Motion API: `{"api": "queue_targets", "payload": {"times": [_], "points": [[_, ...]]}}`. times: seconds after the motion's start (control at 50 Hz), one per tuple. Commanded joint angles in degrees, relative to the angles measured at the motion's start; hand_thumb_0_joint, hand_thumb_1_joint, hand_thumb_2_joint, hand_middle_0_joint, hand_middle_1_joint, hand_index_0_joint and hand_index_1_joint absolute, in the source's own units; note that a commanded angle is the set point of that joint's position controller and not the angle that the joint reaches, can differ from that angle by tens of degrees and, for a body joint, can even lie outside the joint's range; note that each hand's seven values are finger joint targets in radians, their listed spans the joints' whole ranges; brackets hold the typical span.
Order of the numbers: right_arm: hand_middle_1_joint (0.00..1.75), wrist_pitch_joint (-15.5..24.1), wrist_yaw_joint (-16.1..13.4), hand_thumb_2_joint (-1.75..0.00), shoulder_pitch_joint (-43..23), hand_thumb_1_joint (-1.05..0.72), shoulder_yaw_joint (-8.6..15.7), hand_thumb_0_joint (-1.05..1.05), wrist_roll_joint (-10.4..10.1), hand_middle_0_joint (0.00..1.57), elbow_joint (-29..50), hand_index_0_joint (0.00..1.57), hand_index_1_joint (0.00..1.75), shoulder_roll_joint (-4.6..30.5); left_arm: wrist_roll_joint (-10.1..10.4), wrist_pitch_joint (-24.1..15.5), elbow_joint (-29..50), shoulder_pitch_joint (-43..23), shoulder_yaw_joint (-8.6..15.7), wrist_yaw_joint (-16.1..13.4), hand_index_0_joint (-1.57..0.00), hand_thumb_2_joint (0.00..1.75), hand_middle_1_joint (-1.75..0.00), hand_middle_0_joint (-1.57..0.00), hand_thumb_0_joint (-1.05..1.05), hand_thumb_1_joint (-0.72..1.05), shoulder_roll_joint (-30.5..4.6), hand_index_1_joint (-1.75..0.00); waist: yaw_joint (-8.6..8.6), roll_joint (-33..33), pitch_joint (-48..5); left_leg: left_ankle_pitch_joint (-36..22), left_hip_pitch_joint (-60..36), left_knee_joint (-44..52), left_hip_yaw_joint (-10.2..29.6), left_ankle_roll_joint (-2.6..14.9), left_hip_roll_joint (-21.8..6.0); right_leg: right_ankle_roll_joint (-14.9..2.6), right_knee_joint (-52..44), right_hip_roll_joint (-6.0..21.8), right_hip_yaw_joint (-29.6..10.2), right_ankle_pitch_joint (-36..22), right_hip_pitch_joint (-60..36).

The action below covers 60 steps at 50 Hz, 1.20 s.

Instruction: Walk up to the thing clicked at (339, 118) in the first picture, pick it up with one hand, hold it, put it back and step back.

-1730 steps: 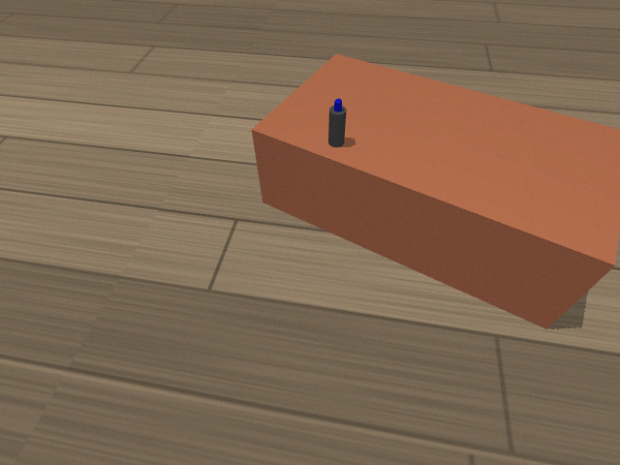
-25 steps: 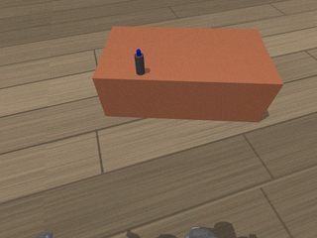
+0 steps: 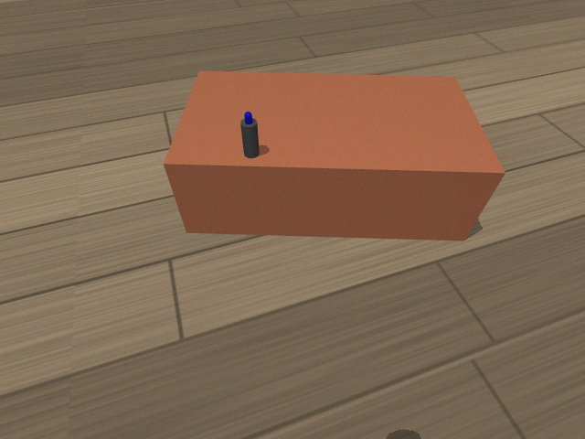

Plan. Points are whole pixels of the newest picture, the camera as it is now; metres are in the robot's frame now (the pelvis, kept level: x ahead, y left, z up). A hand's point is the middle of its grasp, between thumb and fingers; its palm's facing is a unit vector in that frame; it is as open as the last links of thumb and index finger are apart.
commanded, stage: step back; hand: left
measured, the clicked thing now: (249, 133) +1.09 +0.18 -0.29
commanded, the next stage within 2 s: stand in 0.32 s
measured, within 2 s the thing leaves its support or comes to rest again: neither
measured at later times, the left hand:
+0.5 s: hand out of the picture +0.13 +0.25 -0.14, palm faces -0.01 -0.94 -0.34, open 7.3 cm
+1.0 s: hand out of the picture +0.07 +0.25 -0.14, palm faces -0.03 -0.94 -0.34, open 7.3 cm
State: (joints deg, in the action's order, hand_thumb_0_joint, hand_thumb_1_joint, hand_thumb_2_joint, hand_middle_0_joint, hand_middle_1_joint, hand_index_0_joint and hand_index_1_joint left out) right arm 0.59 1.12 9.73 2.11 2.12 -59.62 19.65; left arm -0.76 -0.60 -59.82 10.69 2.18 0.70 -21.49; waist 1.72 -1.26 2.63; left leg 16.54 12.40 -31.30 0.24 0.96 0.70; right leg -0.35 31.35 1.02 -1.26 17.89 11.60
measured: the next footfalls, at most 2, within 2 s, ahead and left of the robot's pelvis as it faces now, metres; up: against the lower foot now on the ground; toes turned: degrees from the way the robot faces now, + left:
none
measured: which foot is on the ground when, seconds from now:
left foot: down 0.00-1.00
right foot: down 0.00-1.00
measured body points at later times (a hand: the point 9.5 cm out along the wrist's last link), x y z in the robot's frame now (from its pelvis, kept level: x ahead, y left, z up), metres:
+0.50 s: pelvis +0.02 +0.00 +0.01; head +0.04 +0.00 +0.46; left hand +0.13 +0.30 -0.12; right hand +0.14 -0.30 -0.11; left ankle +0.01 +0.11 -0.73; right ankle +0.00 -0.14 -0.73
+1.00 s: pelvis +0.00 -0.01 +0.02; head +0.01 -0.01 +0.47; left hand +0.08 +0.29 -0.12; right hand +0.07 -0.31 -0.12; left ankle +0.01 +0.11 -0.73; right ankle +0.00 -0.14 -0.73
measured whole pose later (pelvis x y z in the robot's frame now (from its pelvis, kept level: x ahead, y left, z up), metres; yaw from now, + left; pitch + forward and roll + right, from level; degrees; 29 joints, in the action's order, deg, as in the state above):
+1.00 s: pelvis +0.00 -0.01 +0.02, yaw +0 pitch -2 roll +0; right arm 0.5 0.8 5.7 0.7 0.8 -66.0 19.7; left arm -0.3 -1.0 -65.7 6.3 -0.1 0.1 -20.2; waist -0.2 -0.1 3.1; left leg 9.1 5.9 -17.0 0.3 -0.1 0.1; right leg 1.0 17.2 0.8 -1.1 9.9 5.3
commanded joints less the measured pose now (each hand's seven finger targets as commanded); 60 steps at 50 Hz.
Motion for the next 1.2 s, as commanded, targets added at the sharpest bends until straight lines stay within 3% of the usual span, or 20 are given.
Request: {"api": "queue_targets", "payload": {"times": [0.0, 0.04, 0.14, 0.2, 0.28, 0.3, 0.34, 0.38, 0.46, 0.54, 0.62, 0.84, 0.92, 1.04, 1.18], "points": [[0.30, 1.78, -1.17, -0.90, -6.43, -0.90, 2.39, 0.00, -0.85, 0.20, 4.35, 0.20, 0.30, 12.67, 0.12, -2.48, 2.71, -2.12, 2.58, -0.97, -0.20, 0.90, -0.30, -0.20, 0.00, 0.90, -11.79, -0.30, 0.42, 7.34, -3.00, -8.14, 3.69, 9.25, 8.25, 1.56, -7.83, -2.19, -6.98, 2.93, -3.28, -9.23, -6.67], [0.30, 1.78, -1.36, -0.90, -6.00, -0.90, 2.37, 0.00, -0.95, 0.20, 3.86, 0.20, 0.30, 12.16, 0.04, -2.66, 2.67, -3.56, 2.46, -1.04, -0.20, 0.90, -0.30, -0.20, 0.00, 0.90, -12.67, -0.30, -0.37, 4.91, -4.03, -11.08, 1.30, 7.59, 6.34, 0.72, -6.34, -2.73, -6.98, 4.76, -4.79, -14.45, -6.61], [0.30, 1.64, -1.61, -0.90, -5.31, -0.90, 2.59, 0.00, -1.34, 0.20, 2.69, 0.20, 0.30, 11.71, 0.18, -2.52, 2.58, -5.22, 2.21, -1.60, -0.20, 0.90, -0.30, -0.20, 0.00, 0.90, -12.61, -0.30, -1.03, 1.53, -7.55, -23.21, -3.01, 3.69, 4.25, 1.33, -6.31, -2.93, -5.06, 5.80, -4.00, -24.57, -7.91], [0.30, 1.42, -1.74, -0.90, -6.15, -0.90, 2.93, 0.00, -1.34, 0.20, 2.53, 0.20, 0.30, 11.98, 0.03, -2.18, 2.69, -6.03, 2.21, -1.85, -0.20, 0.90, -0.30, -0.20, 0.00, 0.90, -12.48, -0.30, -1.04, 0.77, -7.68, -24.54, -3.07, 3.01, 3.95, 1.72, -6.39, -2.91, -3.82, 5.41, -3.01, -25.36, -8.03], [0.30, 1.03, -1.73, -0.90, -7.04, -0.90, 2.87, 0.00, -1.05, 0.20, 2.32, 0.20, 0.30, 11.77, -0.07, -1.95, 3.14, -7.52, 2.16, -1.93, -0.20, 0.90, -0.30, -0.20, 0.00, 0.90, -12.75, -0.30, -1.19, 0.24, -5.77, -20.11, -2.00, 3.92, 3.84, 1.62, -6.11, -3.15, -4.40, 5.78, -3.77, -21.33, -6.52], [0.30, 1.16, -1.71, -0.90, -8.44, -0.90, 2.02, 0.00, -1.78, 0.20, 2.14, 0.20, 0.30, 11.68, 0.94, -1.63, 1.74, -8.03, 0.76, -1.76, -0.20, 0.90, -0.30, -0.20, 0.00, 0.90, -9.95, -0.30, -1.63, 0.75, -4.64, -24.49, -5.17, 7.75, 6.23, 1.47, -7.34, -2.11, -7.37, 6.24, -4.72, -25.58, -3.93], [0.30, 1.33, -1.71, -0.90, -8.37, -0.90, 2.11, 0.00, -1.89, 0.20, 1.53, 0.20, 0.30, 12.49, 0.86, -1.57, 1.71, -8.21, 0.58, -1.84, -0.20, 0.90, -0.30, -0.20, 0.00, 0.90, -10.21, -0.30, -1.77, 0.86, -5.99, -30.16, -7.83, 8.17, 6.07, 1.29, -8.04, -1.11, -8.03, 5.74, -3.37, -29.02, -6.18], [0.30, 1.22, -1.74, -0.90, -8.60, -0.90, 1.78, 0.00, -1.86, 0.20, 1.03, 0.20, 0.30, 12.07, 0.71, -1.53, 1.18, -8.61, 0.55, -1.92, -0.20, 0.90, -0.30, -0.20, 0.00, 0.90, -10.52, -0.30, -1.85, 0.97, -6.58, -30.82, -8.59, 9.22, 5.39, 0.92, -7.91, -0.95, -8.99, 5.94, -3.22, -29.84, -8.11], [0.30, 1.27, -1.55, -0.90, -9.92, -0.90, 1.41, 0.00, -1.92, 0.20, 0.37, 0.20, 0.30, 11.77, 0.57, -1.59, 0.31, -8.87, 0.28, -1.68, -0.20, 0.90, -0.30, -0.20, 0.00, 0.90, -10.33, -0.30, -1.65, 1.85, -7.60, -27.69, -9.90, 12.09, 5.18, 0.38, -8.14, -0.49, -11.68, 5.96, -3.19, -26.21, -9.47], [0.30, 1.17, -1.48, -0.90, -10.39, -0.90, 1.17, 0.00, -1.99, 0.20, -0.40, 0.20, 0.30, 11.91, 0.43, -1.62, -0.72, -9.26, 0.12, -1.52, -0.20, 0.90, -0.30, -0.20, 0.00, 0.90, -10.43, -0.30, -1.81, 2.94, -6.50, -20.59, -8.75, 14.46, 4.85, 0.08, -7.81, -0.19, -14.22, 6.15, -3.77, -20.83, -9.37], [0.30, 1.31, -1.36, -0.90, -9.79, -0.90, 1.02, 0.00, -1.90, 0.20, -1.11, 0.20, 0.30, 11.70, 0.27, -1.97, -1.25, -9.32, 0.13, -1.51, -0.20, 0.90, -0.30, -0.20, 0.00, 0.90, -10.60, -0.30, -2.02, 1.84, -7.11, -20.45, -9.05, 14.96, 4.77, 0.15, -8.00, -0.17, -14.86, 6.55, -3.85, -21.44, -9.85], [0.30, 1.32, -1.15, -0.90, -8.10, -0.90, 0.82, 0.00, -1.60, 0.20, -2.39, 0.20, 0.30, 12.02, 0.19, -1.74, -2.06, -7.92, -0.17, -1.23, -0.20, 0.90, -0.30, -0.20, 0.00, 0.90, -10.25, -0.30, -2.12, 1.21, -3.29, -9.88, -6.26, 17.19, 5.21, -0.09, -7.49, -0.20, -17.36, 6.11, -4.12, -10.96, -5.77], [0.30, 1.47, -1.18, -0.90, -7.56, -0.90, 0.71, 0.00, -1.57, 0.20, -2.53, 0.20, 0.30, 11.95, 0.32, -1.90, -1.91, -7.97, -0.18, -1.21, -0.20, 0.90, -0.30, -0.20, 0.00, 0.90, -10.54, -0.30, -2.16, 0.60, -4.41, -13.90, -7.49, 16.43, 5.32, -0.11, -7.91, -0.36, -16.36, 6.42, -4.29, -14.83, -6.20], [0.30, 1.24, -1.07, -0.90, -6.43, -0.90, 0.52, 0.00, -1.57, 0.20, -3.00, 0.20, 0.30, 12.01, 0.30, -1.69, -2.27, -6.58, -0.43, -1.15, -0.20, 0.90, -0.30, -0.20, 0.00, 0.90, -10.53, -0.30, -2.15, 0.99, -2.60, -9.14, -5.50, 17.29, 5.65, -0.10, -7.40, -0.26, -17.08, 5.93, -4.23, -9.98, -4.87], [0.30, 1.42, -1.24, -0.90, -6.20, -0.90, 0.33, 0.00, -1.63, 0.20, -2.95, 0.20, 0.30, 11.93, 0.35, -1.65, -1.85, -6.15, -0.41, -1.17, -0.20, 0.90, -0.30, -0.20, 0.00, 0.90, -11.06, -0.30, -1.91, 0.84, -4.17, -13.47, -6.98, 16.56, 5.62, -0.15, -7.91, -0.76, -15.78, 6.20, -4.22, -13.56, -5.52]]}}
